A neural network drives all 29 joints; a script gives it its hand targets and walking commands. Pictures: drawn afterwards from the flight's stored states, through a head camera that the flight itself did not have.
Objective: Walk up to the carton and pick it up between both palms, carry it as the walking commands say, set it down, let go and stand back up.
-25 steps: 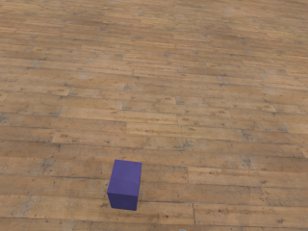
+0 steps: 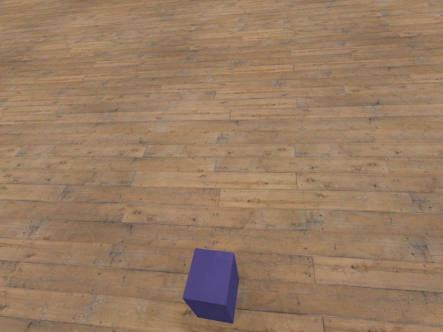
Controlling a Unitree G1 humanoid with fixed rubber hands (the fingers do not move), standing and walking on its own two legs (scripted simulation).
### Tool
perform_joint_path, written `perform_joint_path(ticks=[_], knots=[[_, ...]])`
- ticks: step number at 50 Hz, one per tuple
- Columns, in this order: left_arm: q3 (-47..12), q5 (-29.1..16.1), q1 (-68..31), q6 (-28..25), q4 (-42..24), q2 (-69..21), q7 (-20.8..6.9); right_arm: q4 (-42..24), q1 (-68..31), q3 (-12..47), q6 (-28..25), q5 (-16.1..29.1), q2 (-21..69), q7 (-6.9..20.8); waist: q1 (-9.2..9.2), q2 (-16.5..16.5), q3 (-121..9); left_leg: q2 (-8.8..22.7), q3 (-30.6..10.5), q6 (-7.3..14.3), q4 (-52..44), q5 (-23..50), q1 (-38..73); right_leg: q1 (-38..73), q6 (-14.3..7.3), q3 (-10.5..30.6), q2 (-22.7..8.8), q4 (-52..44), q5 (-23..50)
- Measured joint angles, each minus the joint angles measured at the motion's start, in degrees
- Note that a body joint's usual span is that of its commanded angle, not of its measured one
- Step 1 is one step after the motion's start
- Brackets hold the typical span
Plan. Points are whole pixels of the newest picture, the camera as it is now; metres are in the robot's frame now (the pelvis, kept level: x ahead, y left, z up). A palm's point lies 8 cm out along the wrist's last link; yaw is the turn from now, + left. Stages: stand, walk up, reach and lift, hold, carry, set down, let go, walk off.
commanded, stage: walk up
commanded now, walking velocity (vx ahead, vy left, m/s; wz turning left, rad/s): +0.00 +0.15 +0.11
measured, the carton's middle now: (214, 287) +0.42 +0.13 -0.64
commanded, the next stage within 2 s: stand in 1.98 s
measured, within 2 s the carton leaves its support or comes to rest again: neither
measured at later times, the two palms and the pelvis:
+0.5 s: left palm out of the picture -0.01 +0.34 -0.16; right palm out of the picture +0.07 -0.13 -0.12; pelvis -0.01 +0.10 +0.00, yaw +2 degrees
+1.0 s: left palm out of the picture -0.05 +0.34 -0.14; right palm out of the picture -0.01 -0.14 -0.15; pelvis -0.02 +0.11 -0.01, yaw -1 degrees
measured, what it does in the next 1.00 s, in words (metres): steps to the left: left foot, then right foot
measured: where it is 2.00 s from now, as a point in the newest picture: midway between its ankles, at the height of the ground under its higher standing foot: outside the picture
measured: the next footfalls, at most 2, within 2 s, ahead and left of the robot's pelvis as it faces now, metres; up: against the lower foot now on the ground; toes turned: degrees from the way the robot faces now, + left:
left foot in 0.26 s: +0.02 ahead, +0.20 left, +0.00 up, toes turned +6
right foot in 0.58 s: +0.00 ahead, -0.03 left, +0.00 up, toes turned +0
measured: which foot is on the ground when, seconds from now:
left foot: up 0.00-0.24, down 0.26-0.92, up 0.94-1.00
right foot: down 0.00-0.24, up 0.26-0.56, down 0.58-1.00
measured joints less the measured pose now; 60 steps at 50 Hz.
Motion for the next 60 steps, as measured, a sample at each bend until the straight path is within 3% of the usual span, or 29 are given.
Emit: perform_joint_path(ticks=[7,11,13,15,17,20,25,29,31,37,46,50,53,57,60], knots=[[1.0,0.6,1.4,0.7,-0.6,1.8,-0.5,-2.6,-1.9,1.1,0.8,0.4,0.7,0.9,1.35,-1.6,-1.0,2.5,3.4,-0.4,-15.0,-2.4,4.8,-0.5,1.9,-1.4,-1.6,0.2,0.4],[1.7,0.8,1.6,2.0,-0.8,3.1,-1.3,-3.2,-2.3,2.2,-0.4,0.3,2.0,1.1,2.25,-3.4,-1.2,3.2,6.8,1.4,-29.1,-1.8,11.2,-1.5,3.9,-1.3,-2.4,1.1,0.7],[1.8,0.5,2.4,2.3,-0.6,3.1,-2.2,-3.1,-1.8,2.9,-2.3,0.1,2.2,0.6,1.34,-2.6,-1.8,4.4,5.7,3.4,-38.9,0.6,15.4,-3.0,4.5,-1.3,-1.1,4.2,-1.9],[1.7,0.0,1.6,3.4,0.6,3.3,-2.7,-2.2,-1.3,4.3,-3.9,0.0,4.3,0.1,0.70,-5.1,-0.8,3.5,5.9,4.7,-38.6,1.1,15.6,-4.3,3.6,3.3,0.5,7.8,-9.8],[1.2,-0.7,1.0,4.2,1.2,2.6,-3.0,-1.6,-0.4,5.2,-5.0,-0.1,5.7,-0.3,0.19,-6.1,-0.3,3.6,6.0,5.1,-40.5,3.0,16.8,-4.9,2.5,6.7,3.1,11.1,-11.0],[0.8,-0.8,0.1,4.2,2.1,1.5,-3.2,-0.7,0.3,5.9,-6.2,0.5,6.6,-1.2,-0.31,-6.5,-0.1,3.3,6.2,5.8,-43.7,5.0,18.7,-4.8,1.7,8.4,5.7,14.3,-10.1],[0.3,-0.7,-1.0,4.3,3.6,0.3,-2.3,0.8,0.6,6.1,-7.0,0.9,7.3,-2.5,-0.70,-6.7,-0.6,2.2,7.0,6.8,-43.7,4.8,19.1,-1.3,1.5,8.3,7.3,12.1,-10.1],[0.0,-0.8,-1.5,3.6,4.4,-0.3,-1.6,2.1,0.4,5.6,-6.7,1.0,7.4,-2.9,-0.81,-6.6,-0.8,0.9,8.4,7.1,-41.5,3.6,18.4,4.7,1.2,8.1,6.8,0.4,-2.5],[-0.4,-0.6,-1.7,2.9,5.3,-1.0,-1.4,2.8,0.4,5.3,-6.5,1.5,6.9,-2.8,-1.43,-5.0,-0.7,1.2,8.3,6.9,-40.9,3.2,18.5,6.6,1.5,7.9,7.0,-2.7,-2.9],[-1.5,-0.6,-2.3,1.5,6.7,-2.5,-1.4,5.5,2.6,4.9,-5.9,1.3,6.4,-2.2,-2.66,-2.8,-0.3,1.0,7.5,6.9,-44.1,5.4,20.1,8.0,1.7,7.0,7.1,-5.0,-1.4],[-2.2,-0.3,-1.3,0.8,8.4,-3.6,-1.4,8.7,4.5,5.0,-5.4,0.9,6.3,-2.2,-2.29,-2.9,0.0,1.2,7.1,6.4,-44.3,5.7,19.6,7.6,1.3,6.8,7.2,-5.4,-0.8],[-0.6,0.8,1.9,1.3,6.8,-3.2,-0.8,6.8,4.9,3.4,-3.2,-0.7,3.4,-1.0,1.48,-2.2,-1.2,1.1,7.4,3.5,-23.0,-3.2,10.4,4.4,1.3,9.9,6.8,-2.8,-1.9],[0.0,0.9,5.7,1.2,7.4,-1.6,-0.7,4.1,3.4,2.8,-3.9,-0.2,1.7,-0.3,1.28,-2.3,-1.8,1.8,5.8,1.7,-15.3,-1.4,6.1,4.3,3.0,12.0,5.7,-4.1,-1.0],[0.2,1.4,5.9,0.9,6.6,0.2,-0.4,1.9,2.0,2.6,-3.4,0.4,1.0,-0.9,1.21,-2.0,-0.5,3.6,3.9,1.5,-24.4,-1.9,7.1,3.6,5.1,13.1,4.4,-3.1,-1.8],[0.7,1.1,4.8,1.3,5.2,1.3,-0.9,1.5,2.0,2.8,-3.5,0.6,1.3,-1.3,1.04,-2.4,0.4,4.0,5.1,2.5,-36.2,3.3,11.7,2.4,7.1,13.9,2.9,0.5,-4.3]])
